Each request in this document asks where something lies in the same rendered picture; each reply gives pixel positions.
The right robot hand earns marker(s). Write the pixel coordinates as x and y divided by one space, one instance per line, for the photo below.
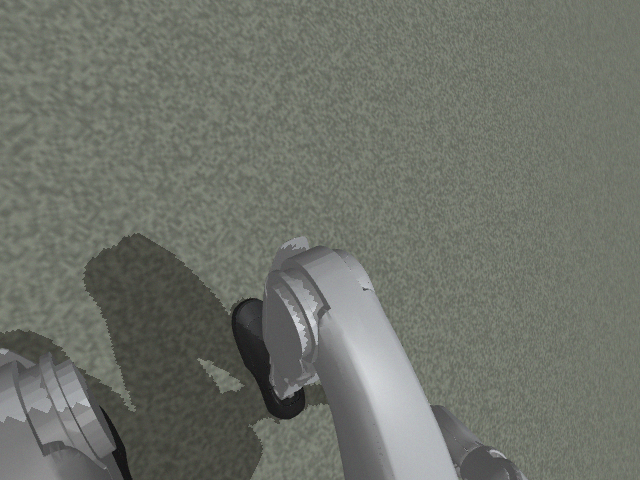
459 439

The right robot foot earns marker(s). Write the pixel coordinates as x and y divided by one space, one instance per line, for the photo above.
247 331

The right robot arm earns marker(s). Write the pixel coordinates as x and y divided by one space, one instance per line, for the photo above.
488 463

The left robot foot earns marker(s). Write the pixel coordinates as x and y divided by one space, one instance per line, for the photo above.
120 453

